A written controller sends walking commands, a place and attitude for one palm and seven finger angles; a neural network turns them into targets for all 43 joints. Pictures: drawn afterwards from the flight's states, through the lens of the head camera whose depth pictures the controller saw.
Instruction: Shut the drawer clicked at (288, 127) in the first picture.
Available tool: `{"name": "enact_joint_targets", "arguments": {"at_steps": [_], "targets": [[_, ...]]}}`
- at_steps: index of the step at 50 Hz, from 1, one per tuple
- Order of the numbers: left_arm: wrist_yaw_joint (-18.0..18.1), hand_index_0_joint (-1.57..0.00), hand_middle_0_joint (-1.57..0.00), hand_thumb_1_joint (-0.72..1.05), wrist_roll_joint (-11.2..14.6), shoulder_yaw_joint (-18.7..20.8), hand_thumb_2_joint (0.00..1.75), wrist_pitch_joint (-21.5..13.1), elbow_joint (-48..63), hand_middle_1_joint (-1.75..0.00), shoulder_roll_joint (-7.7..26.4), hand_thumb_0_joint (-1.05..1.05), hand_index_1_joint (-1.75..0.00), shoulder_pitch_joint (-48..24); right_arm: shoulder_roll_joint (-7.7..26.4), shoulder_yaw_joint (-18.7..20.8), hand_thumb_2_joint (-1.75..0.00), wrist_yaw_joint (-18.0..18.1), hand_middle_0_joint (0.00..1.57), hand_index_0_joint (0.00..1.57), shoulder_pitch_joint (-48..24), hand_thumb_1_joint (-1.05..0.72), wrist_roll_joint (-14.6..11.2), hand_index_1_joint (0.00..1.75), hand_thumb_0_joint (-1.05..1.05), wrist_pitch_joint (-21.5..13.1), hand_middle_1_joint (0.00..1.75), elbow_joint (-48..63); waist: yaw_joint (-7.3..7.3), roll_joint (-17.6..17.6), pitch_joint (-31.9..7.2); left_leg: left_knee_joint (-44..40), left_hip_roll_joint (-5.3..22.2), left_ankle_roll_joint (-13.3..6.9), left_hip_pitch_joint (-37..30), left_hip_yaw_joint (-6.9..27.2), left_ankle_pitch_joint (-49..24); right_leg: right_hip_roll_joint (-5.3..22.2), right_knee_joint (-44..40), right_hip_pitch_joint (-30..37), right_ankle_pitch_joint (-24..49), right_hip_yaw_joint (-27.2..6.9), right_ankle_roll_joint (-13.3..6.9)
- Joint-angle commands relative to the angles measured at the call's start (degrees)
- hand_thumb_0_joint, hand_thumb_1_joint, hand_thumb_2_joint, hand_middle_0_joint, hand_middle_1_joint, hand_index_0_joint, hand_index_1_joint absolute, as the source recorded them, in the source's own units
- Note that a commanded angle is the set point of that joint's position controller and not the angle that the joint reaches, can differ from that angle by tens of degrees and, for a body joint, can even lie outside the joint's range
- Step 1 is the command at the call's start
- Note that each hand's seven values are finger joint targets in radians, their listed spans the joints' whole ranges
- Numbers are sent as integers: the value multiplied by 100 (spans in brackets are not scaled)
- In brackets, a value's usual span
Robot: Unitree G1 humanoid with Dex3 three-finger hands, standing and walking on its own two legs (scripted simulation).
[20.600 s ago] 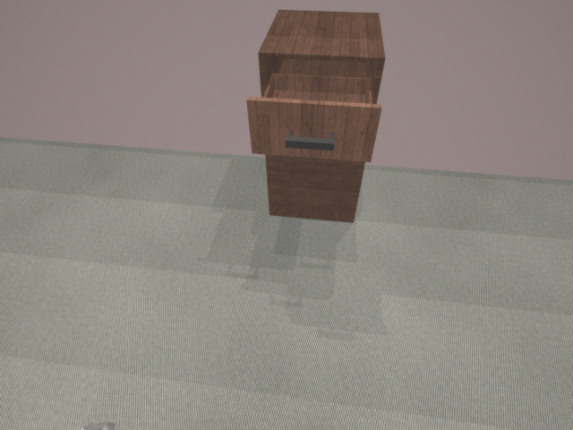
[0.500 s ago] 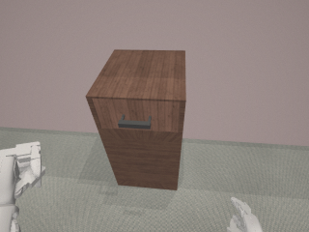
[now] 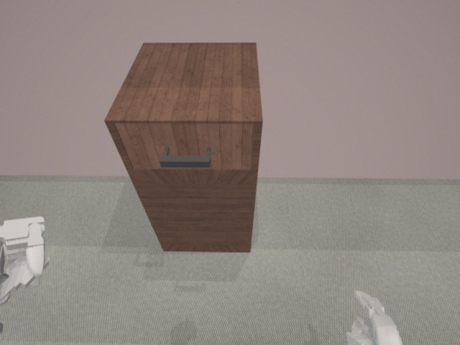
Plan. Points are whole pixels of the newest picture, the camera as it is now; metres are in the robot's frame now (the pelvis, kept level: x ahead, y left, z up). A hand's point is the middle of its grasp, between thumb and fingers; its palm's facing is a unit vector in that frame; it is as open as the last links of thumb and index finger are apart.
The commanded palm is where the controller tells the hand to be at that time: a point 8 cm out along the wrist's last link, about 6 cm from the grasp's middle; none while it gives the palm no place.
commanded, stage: step back with the hand held close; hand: left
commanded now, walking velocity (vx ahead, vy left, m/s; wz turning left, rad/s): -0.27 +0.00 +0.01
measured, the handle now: (186, 155) +0.60 +0.16 -0.08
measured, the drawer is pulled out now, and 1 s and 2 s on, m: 0.00 0.00 0.00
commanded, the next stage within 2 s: stop stepping back and stand still in 1.34 s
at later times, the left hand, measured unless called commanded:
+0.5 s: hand (14, 298) +0.14 +0.25 +0.16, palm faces +0.40 -0.75 -0.53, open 3.2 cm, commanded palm +0.07 +0.28 +0.18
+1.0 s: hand out of the picture +0.10 +0.23 +0.16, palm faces +0.35 -0.79 -0.50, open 3.2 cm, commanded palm +0.02 +0.27 +0.18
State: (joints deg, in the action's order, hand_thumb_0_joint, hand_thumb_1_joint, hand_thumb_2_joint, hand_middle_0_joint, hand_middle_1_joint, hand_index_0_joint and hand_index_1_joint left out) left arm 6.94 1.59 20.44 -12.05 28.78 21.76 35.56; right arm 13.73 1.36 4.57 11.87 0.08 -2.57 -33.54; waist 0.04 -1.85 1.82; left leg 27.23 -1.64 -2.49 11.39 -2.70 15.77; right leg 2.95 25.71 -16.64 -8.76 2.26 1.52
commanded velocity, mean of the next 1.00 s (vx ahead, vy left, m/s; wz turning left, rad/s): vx -0.35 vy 0.00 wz -0.02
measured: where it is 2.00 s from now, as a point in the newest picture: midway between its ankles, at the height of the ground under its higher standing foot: outside the picture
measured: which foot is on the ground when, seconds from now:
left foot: down 0.00-1.00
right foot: down 0.00-0.74, up 0.76-0.82, down 0.84-1.00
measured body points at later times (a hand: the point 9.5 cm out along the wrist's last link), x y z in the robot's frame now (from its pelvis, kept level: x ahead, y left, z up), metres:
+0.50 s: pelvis -0.05 +0.00 -0.01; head -0.02 +0.00 +0.44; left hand +0.12 +0.28 +0.19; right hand +0.12 -0.24 -0.09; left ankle -0.01 +0.09 -0.74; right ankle +0.04 -0.14 -0.74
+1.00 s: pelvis -0.10 -0.01 -0.01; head -0.04 +0.01 +0.44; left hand +0.08 +0.27 +0.19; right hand +0.10 -0.24 -0.09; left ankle -0.01 +0.09 -0.74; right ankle -0.09 -0.14 -0.74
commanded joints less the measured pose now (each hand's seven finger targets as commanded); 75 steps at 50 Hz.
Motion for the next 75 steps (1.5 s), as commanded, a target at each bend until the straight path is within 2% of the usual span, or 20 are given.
{"name": "enact_joint_targets", "arguments": {"at_steps": [1, 14, 23, 26, 31, 34, 37, 40, 43, 47, 52, 54, 57, 60, 62, 65, 67, 70, 73, 75], "targets": [[197, -140, -140, 90, 21, 804, 90, -401, 1298, -160, 912, 0, -160, -129, 596, 211, -90, 50, 20, 20, -621, -90, -8, 30, 0, -316, 30, 1012, 76, -194, -790, -767, 662, -35, 1208, 699, -1153, 35, 408, 1453, 1351, -308, -144], [298, -140, -140, 90, -86, 803, 90, -557, 1405, -160, 936, 0, -160, -308, 595, 216, -90, 14, 20, 20, -473, -90, 22, 30, 0, -418, 30, 968, -63, 293, -460, -408, 425, -143, 1759, 670, 1088, 271, -396, 665, -642, -889, -277], [297, -140, -140, 90, -232, 1042, 90, -683, 1507, -160, 972, 0, -160, -191, 659, 286, -90, 55, 20, 20, -535, -90, -16, 30, 0, -546, 30, 1085, 14, -407, -518, -1131, 960, -457, 3516, 1155, 1522, -343, 1301, 2321, 1063, -535, -47], [232, -140, -140, 90, -159, 1006, 90, -683, 1537, -160, 979, 0, -160, -234, 619, 322, -90, 27, 20, 20, -485, -90, -9, 30, 0, -526, 30, 1004, -46, 211, -573, -377, 544, -249, 2791, 785, 924, 11, 708, 1610, 1642, -1010, -199], [259, -140, -140, 90, -34, 960, 90, -706, 1512, -160, 1072, 0, -160, -156, 508, 362, -90, -63, 20, 20, -403, -90, 27, 30, 0, -361, 30, 787, -128, 804, -848, 639, 161, 27, 1137, 425, 503, 706, -707, -136, -173, -1499, -546], [311, -140, -140, 90, -55, 1014, 90, -810, 1658, -160, 1128, 0, -160, -50, 574, 363, -90, -31, 20, 20, -506, -90, 20, 30, 0, -315, 30, 831, -159, 302, -760, 27, 410, -104, 1194, 721, 929, 308, -494, -353, -942, -969, -334], [303, -140, -140, 90, -218, 1191, 90, -866, 1750, -160, 1079, 0, -160, -62, 709, 352, -90, 57, 20, 20, -719, -90, 13, 30, 0, -446, 30, 1002, -60, -1223, -752, -1735, 1551, -661, 3476, 1895, 2119, -714, 2029, 1723, 103, -331, 31], [253, -140, -140, 90, -242, 1300, 90, -816, 1776, -160, 1141, 0, -160, -179, 642, 432, -90, 75, 20, 20, -690, -90, 38, 30, 0, -599, 30, 1009, 21, -779, -762, -1291, 1665, -721, 3554, 1756, 1457, -776, 2252, 1767, -566, -587, 6], [117, -140, -140, 90, -97, 1026, 90, -898, 1617, -160, 911, 0, -160, 58, 662, 359, -90, 4, 20, 20, -554, -90, 114, 30, 0, -689, 30, 761, -30, -381, -524, -625, 1185, -448, 2432, 1369, 181, -559, 812, 991, 328, -725, -148], [83, -140, -140, 90, -25, 839, 90, -1013, 1838, -160, 1081, 0, -160, -224, 562, 314, -90, -33, 20, 20, -356, -90, 157, 30, 0, -671, 30, 504, -178, -271, -1943, 271, 644, 12, -645, 368, -3621, -117, 350, -95, 2856, -829, -21], [41, -140, -140, 90, 133, 1226, 90, -889, 1750, -160, 1295, 0, -160, 290, 571, 319, -90, -26, 20, 20, -733, -90, 65, 30, 0, -516, 30, 911, -69, -134, -1345, -376, 865, -180, 891, 730, -712, -358, 294, 409, 689, -808, -59], [54, -140, -140, 90, 128, 1309, 90, -913, 1660, -160, 1361, 0, -160, 218, 525, 340, -90, -41, 20, 20, -653, -90, 15, 30, 0, -445, 30, 952, -151, 434, -940, 305, 359, -7, 1138, 499, 704, 159, -599, -219, -353, -1514, -330], [204, -140, -140, 90, 194, 1260, 90, -820, 1318, -160, 1303, 0, -160, 206, 342, 363, -90, -81, 20, 20, -568, -90, 22, 30, 0, -285, 30, 724, -140, 1193, -850, 2237, 19, 297, 498, 410, 314, 1269, -1388, -1400, -352, -2079, -1050], [192, -140, -140, 90, 90, 899, 90, -783, 1354, -160, 1065, 0, -160, -38, 326, 224, -90, -23, 20, 20, -640, -90, 52, 30, 0, -258, 30, 750, -223, 699, -437, 189, 316, 144, 311, 585, -102, 606, -534, -1169, 344, -1184, -562], [160, -140, -140, 90, -34, 893, 90, -887, 1605, -160, 1122, 0, -160, -129, 679, 290, -90, 75, 20, 20, -732, -90, 55, 30, 0, -418, 30, 831, -102, -1176, -726, -1318, 1511, -361, 1297, 1723, -712, -644, 1281, 20, -221, -354, -40], [111, -140, -140, 90, -40, 1090, 90, -892, 1828, -160, 1210, 0, -160, -112, 640, 348, -90, 24, 20, 20, -628, -90, 171, 30, 0, -750, 30, 890, -29, -1373, -990, -1879, 2163, -921, 2188, 2467, 812, -829, 3246, 516, -1474, -756, -51], [161, -140, -140, 90, 2, 940, 90, -823, 1980, -160, 1048, 0, -160, -13, 580, 342, -90, -31, 20, 20, -410, -90, 161, 30, 0, -832, 30, 696, 5, -654, -1012, -1323, 1950, -819, 1202, 1893, -571, -664, 2691, -51, -1795, -687, -93], [203, -140, -140, 90, 97, 762, 90, -735, 2141, -160, 956, 0, -160, 74, 559, 284, -90, -84, 20, 20, -411, -90, 186, 30, 0, -926, 30, 566, 3, -1023, -1166, -1217, 1722, -569, 368, 1474, -1075, -594, 1436, -54, -1946, -399, -122], [151, -140, -140, 90, 111, 708, 90, -688, 1940, -160, 971, 0, -160, 44, 534, 233, -90, -102, 20, 20, -439, -90, 225, 30, 0, -906, 30, 443, 42, -1074, -1156, -1111, 1401, -224, 44, 1099, -789, -537, -232, 355, -1252, -170, -198], [135, -140, -140, 90, 93, 953, 90, -635, 1824, -160, 1263, 0, -160, 139, 479, 203, -90, -94, 20, 20, -428, -90, 196, 30, 0, -765, 30, 560, -15, -113, -1006, -323, 607, 198, 96, 379, 16, 83, -1217, 245, -495, -695, -448]]}}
